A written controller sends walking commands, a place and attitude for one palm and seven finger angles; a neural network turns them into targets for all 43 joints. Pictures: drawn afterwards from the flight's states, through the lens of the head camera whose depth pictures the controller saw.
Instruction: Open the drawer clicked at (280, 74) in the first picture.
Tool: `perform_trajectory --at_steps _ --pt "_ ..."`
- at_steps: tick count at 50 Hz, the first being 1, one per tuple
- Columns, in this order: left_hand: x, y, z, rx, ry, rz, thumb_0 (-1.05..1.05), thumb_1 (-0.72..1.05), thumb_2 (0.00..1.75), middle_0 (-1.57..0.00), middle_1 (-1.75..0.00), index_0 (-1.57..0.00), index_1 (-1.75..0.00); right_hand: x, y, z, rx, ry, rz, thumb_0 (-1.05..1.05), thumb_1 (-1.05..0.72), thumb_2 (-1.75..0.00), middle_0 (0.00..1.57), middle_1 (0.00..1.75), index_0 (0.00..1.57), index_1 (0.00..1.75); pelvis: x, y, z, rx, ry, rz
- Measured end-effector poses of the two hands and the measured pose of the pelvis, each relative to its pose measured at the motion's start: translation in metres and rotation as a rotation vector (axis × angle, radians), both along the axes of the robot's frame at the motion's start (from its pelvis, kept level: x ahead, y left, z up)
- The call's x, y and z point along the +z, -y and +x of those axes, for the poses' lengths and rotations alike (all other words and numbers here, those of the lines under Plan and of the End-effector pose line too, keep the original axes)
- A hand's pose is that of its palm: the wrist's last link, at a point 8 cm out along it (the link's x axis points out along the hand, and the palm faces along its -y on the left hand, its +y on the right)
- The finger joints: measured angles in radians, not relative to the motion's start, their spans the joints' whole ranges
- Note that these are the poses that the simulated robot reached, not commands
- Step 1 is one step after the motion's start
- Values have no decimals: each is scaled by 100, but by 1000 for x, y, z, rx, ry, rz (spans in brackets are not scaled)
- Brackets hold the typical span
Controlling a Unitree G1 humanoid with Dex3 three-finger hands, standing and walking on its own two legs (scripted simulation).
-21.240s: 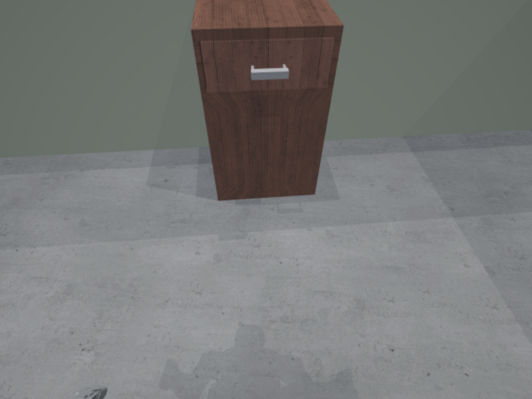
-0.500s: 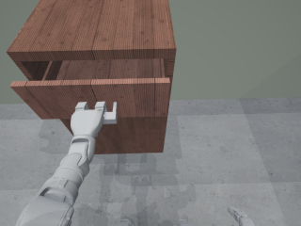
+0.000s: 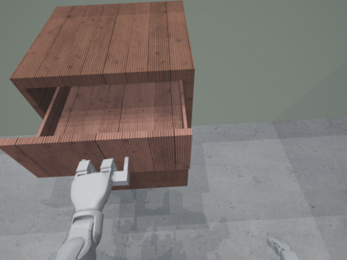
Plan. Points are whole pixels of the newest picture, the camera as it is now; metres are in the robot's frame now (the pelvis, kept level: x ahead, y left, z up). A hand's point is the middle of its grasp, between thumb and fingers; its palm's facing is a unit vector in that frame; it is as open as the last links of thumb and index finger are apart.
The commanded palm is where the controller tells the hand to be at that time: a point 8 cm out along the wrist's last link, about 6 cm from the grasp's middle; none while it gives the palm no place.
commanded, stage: pull the drawer open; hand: left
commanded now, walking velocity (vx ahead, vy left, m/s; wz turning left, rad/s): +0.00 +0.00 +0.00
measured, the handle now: (103, 170) +0.34 +0.20 -0.02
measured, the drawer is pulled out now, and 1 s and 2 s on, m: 0.19 0.30 0.30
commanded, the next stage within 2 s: open the thumb to release the handle in 0.68 s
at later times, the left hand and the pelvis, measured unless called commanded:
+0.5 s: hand (94, 244) +0.17 +0.19 -0.04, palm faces -0.01 -0.11 -0.99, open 6.3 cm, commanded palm +0.12 +0.18 +0.01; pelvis +0.00 -0.01 -0.02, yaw +1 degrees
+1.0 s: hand (93, 241) +0.18 +0.19 -0.04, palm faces +0.03 -0.07 -1.00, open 6.8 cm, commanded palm +0.15 +0.19 +0.01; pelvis -0.02 -0.02 -0.02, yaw +1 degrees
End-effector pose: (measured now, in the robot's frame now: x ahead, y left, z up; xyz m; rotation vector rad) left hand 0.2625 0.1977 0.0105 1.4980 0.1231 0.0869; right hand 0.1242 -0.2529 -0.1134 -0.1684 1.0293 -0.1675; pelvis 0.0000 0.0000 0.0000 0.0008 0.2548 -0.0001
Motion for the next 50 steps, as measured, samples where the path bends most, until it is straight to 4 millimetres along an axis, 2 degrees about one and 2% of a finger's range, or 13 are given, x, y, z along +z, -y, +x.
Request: perform_trajectory --at_steps 5,9,13,17,23,30,39,45,50 --pt "1 2 -20 10 -9 -14 3 65 74 -26 -135 -39 -133 13 -11 42 63 119 20 1 -91 -90 20 30 20 30 0 2 1 4 15 3" --pt "2 3 -38 17 -10 -27 4 65 74 -25 -135 -40 -133 21 -21 68 115 193 38 1 -91 -90 20 30 20 30 -2 5 2 7 23 5" --pt "2 5 -58 23 -9 -39 5 65 74 -25 -135 -40 -133 25 -29 85 162 238 58 1 -90 -90 20 30 20 30 -4 7 2 8 25 8" --pt "2 7 -81 28 -9 -48 5 64 73 -25 -135 -40 -133 24 -35 92 201 255 75 1 -90 -90 20 30 20 30 -8 10 2 8 24 10" --pt "2 9 -108 29 0 -42 5 64 74 -24 -135 -40 -133 12 -37 88 241 244 86 1 -90 -90 20 30 20 30 -17 14 -2 7 17 16" --pt "2 10 -110 42 6 -43 5 65 72 -24 -134 -38 -131 -1 -30 72 228 229 100 1 -90 -90 20 30 20 30 -25 18 -6 -4 7 26" --pt "2 11 -110 41 6 -37 5 66 72 -24 -132 -37 -131 -13 -11 49 187 182 71 1 -90 -90 20 30 20 30 -29 21 -9 -13 -5 34" --pt "-1 6 -108 24 38 25 2 64 75 -30 -132 -38 -131 -22 0 42 164 142 27 1 -90 -90 20 30 20 30 -30 23 -14 1 -6 34" --pt "3 8 -106 68 44 0 1 52 73 -34 -130 -38 -131 -18 1 42 140 143 21 1 -90 -90 20 30 20 30 -25 24 -18 10 12 33"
